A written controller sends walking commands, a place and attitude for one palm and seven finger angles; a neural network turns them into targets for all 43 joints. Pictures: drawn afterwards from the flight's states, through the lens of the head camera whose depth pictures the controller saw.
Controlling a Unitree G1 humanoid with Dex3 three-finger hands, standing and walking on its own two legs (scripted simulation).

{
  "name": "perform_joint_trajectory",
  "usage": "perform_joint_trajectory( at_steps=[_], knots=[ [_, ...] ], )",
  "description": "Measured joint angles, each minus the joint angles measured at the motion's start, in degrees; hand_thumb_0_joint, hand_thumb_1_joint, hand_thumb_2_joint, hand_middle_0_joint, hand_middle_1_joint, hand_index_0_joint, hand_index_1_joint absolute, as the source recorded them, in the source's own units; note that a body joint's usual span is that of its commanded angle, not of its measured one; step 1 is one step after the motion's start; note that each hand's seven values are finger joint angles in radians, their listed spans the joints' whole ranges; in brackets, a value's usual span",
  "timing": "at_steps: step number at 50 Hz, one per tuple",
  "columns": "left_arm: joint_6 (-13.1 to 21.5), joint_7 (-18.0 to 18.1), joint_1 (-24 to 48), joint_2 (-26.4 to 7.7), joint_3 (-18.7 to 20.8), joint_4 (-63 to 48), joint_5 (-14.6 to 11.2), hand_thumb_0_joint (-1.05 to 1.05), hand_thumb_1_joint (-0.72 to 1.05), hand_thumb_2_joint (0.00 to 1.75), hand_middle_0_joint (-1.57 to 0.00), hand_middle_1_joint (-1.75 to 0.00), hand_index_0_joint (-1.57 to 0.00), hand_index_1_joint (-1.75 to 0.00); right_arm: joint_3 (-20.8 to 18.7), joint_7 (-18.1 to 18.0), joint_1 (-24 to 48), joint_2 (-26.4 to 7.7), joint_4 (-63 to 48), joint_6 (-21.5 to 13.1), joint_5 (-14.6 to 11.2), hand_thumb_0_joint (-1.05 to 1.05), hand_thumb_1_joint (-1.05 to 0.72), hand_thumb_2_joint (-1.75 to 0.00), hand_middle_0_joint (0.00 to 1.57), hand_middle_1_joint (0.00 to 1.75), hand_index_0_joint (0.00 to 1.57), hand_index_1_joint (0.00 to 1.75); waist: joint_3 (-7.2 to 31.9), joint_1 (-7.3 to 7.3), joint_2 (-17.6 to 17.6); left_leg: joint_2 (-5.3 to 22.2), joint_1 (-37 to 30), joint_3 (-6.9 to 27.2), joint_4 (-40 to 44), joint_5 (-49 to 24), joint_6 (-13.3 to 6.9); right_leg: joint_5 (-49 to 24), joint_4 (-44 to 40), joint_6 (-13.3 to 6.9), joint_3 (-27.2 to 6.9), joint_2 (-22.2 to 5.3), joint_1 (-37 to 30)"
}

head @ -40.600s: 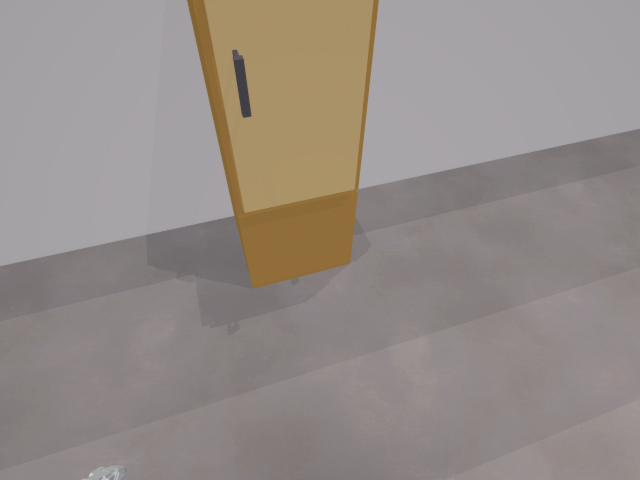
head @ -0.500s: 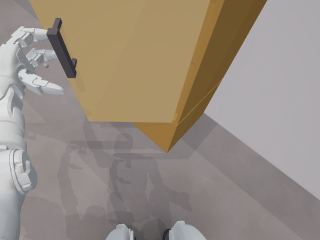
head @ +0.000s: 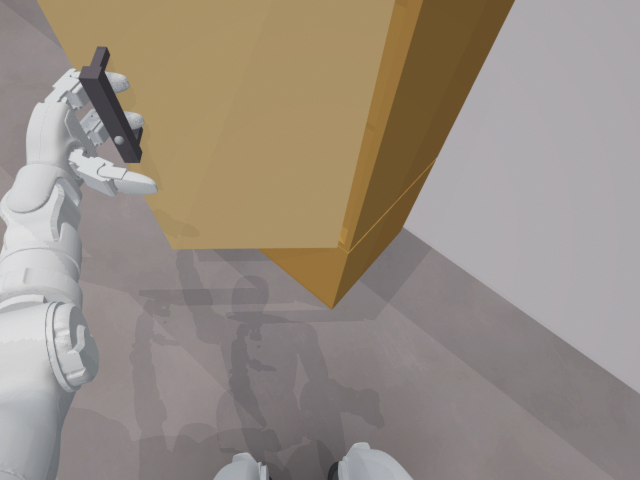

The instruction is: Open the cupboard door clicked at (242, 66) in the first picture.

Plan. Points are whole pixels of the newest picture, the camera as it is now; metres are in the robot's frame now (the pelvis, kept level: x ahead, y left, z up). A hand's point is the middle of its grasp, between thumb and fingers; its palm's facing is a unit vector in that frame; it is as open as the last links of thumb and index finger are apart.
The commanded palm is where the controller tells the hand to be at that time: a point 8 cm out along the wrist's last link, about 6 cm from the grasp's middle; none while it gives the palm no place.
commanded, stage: slide the fingers in behind the handle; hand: left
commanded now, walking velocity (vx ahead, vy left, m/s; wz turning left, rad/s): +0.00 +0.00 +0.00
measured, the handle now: (118, 108) +0.55 +0.21 +0.11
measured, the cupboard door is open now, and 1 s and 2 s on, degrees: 43 43 62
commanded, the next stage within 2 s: close the thumb around the handle in 0.54 s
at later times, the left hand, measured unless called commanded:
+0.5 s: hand (133, 140) +0.50 +0.18 +0.10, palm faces -0.04 -1.00 -0.01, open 13.9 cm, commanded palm +0.48 +0.24 +0.10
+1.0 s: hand (130, 141) +0.49 +0.19 +0.11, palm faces -0.03 -1.00 -0.01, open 10.3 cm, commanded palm +0.47 +0.23 +0.10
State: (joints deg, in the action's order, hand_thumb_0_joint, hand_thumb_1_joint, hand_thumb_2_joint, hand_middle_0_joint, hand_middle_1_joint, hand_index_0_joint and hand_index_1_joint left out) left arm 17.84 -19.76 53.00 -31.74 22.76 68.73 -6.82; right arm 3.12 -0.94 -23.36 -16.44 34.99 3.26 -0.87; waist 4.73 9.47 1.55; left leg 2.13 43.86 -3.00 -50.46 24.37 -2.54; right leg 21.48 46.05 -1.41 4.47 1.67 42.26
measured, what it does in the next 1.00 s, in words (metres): stands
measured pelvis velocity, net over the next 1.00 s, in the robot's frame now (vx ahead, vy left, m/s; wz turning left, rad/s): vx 0.00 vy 0.00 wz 0.00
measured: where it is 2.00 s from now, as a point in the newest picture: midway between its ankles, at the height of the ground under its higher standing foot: outside the picture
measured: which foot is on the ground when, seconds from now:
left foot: down 0.00-1.00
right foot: down 0.00-1.00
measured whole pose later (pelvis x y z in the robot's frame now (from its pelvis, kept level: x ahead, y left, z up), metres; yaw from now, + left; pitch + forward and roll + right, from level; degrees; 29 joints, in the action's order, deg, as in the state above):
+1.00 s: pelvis +0.00 +0.00 +0.00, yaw +0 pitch +17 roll -2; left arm 18.6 -17.0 50.7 -28.7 20.8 66.3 -7.3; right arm 2.2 -0.7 -23.4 -16.4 35.6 2.7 -0.9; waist 5.3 8.7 1.8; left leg 1.9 42.2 -3.1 -49.3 24.0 -2.2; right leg 21.5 45.6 -1.7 4.2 1.6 41.0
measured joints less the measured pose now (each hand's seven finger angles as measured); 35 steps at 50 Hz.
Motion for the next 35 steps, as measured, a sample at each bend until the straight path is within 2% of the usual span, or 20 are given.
perform_joint_trajectory(
  at_steps=[6,22,35],
  knots=[
    [0.2,0.3,0.4,-0.2,-0.8,0.0,0.0,-0.01,-0.49,0.30,-0.30,-1.20,-0.31,-1.21,-0.3,0.1,-0.4,-0.1,0.4,-0.4,0.0,0.00,-0.90,-0.90,0.21,0.30,0.20,0.30,-0.2,-0.01,-0.1,0.1,0.5,0.2,-0.1,-0.2,0.2,-0.1,0.1,-0.2,0.1,0.1,0.5],
    [0.5,1.7,-1.1,2.2,-1.2,-1.5,0.0,-0.01,-0.49,0.30,-0.30,-1.20,-0.30,-1.20,-0.5,0.4,-0.5,0.1,0.7,-0.6,0.1,0.01,-0.90,-0.90,0.21,0.30,0.20,0.30,0.4,-0.28,0.1,0.1,-0.8,0.0,0.7,-0.2,0.3,-0.1,-0.3,-0.3,-0.1,0.2,-0.6],
    [0.7,0.8,-0.7,1.0,-0.5,-0.6,0.0,-0.01,-0.49,0.30,-0.30,-1.20,-0.31,-1.20,-0.3,0.0,0.1,0.0,0.1,-0.8,-0.1,0.00,-0.90,-0.90,0.21,0.30,0.20,0.30,0.2,-0.28,0.1,0.1,-0.5,-0.1,0.7,-0.3,0.4,-0.1,-0.1,-0.3,-0.3,0.2,-0.2]
  ],
)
